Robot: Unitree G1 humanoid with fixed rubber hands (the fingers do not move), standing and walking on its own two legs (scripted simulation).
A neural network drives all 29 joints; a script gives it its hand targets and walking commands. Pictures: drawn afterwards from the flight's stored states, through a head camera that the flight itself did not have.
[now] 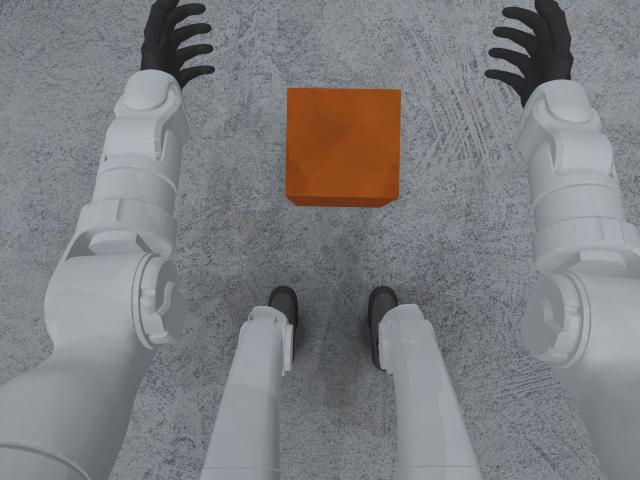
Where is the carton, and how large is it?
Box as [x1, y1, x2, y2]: [285, 88, 400, 207]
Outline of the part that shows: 287,88 285,195 296,205 380,207 398,197 400,89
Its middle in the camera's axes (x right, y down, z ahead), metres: +0.04 -0.17 +0.84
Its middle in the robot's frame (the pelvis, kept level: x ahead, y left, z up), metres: +0.52 -0.02 -0.53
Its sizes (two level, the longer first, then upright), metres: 0.210 0.200 0.250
